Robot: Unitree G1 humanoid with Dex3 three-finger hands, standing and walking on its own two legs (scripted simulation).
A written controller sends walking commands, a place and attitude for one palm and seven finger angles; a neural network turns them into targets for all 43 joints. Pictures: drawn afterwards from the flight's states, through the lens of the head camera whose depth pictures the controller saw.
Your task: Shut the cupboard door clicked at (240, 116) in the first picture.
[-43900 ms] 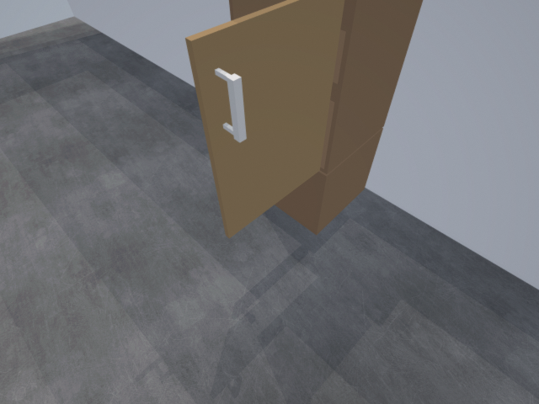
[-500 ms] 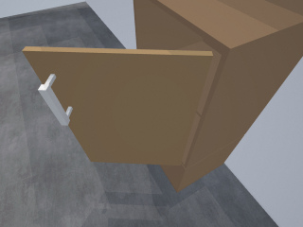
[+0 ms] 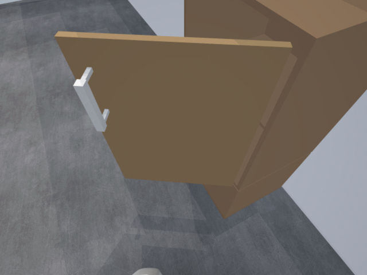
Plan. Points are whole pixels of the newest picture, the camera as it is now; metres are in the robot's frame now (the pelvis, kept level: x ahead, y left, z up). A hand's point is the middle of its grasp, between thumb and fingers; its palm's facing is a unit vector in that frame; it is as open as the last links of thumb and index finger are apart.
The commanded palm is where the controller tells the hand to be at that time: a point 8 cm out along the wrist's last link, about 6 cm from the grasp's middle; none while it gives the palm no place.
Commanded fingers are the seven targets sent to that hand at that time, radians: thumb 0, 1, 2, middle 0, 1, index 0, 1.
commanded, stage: come to a stop and stand still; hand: left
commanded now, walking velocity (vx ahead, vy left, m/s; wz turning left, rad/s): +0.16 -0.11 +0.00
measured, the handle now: (95, 101) +0.43 +0.24 +0.12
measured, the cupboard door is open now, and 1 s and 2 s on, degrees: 58 58 58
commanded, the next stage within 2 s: look again from close up in 0.90 s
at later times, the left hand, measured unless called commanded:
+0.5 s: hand out of the picture +0.04 +0.21 -0.17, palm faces -0.02 -0.98 -0.18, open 7.4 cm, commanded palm none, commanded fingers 0.00 0.90 0.90 -0.20 -0.30 -0.20 -0.30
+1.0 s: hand out of the picture -0.03 +0.19 -0.17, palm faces +0.00 -0.98 -0.21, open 7.4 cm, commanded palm none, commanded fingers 0.00 0.90 0.90 -0.20 -0.30 -0.20 -0.30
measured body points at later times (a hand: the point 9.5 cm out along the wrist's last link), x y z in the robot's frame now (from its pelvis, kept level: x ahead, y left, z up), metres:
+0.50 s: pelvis -0.02 +0.03 +0.01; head +0.04 +0.04 +0.46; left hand +0.04 +0.26 -0.15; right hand -0.03 -0.20 -0.14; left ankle -0.01 +0.14 -0.74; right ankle -0.07 -0.10 -0.70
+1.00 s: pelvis -0.03 +0.01 +0.00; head -0.03 +0.01 +0.45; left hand -0.03 +0.24 -0.15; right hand -0.01 -0.22 -0.15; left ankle -0.01 +0.14 -0.73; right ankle -0.06 -0.11 -0.73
